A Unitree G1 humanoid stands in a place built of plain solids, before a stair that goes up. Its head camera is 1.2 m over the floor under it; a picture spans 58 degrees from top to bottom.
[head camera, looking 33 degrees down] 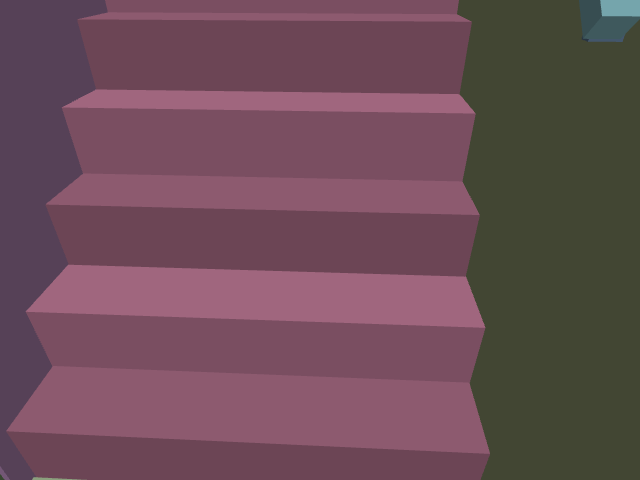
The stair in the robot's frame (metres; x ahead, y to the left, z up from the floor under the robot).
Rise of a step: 0.21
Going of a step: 0.21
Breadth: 1.20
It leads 3 degrees to the right of straight ahead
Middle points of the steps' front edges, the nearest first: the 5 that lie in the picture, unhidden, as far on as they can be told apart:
0.62 0.19 0.21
0.83 0.18 0.42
1.04 0.17 0.63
1.24 0.16 0.84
1.45 0.15 1.05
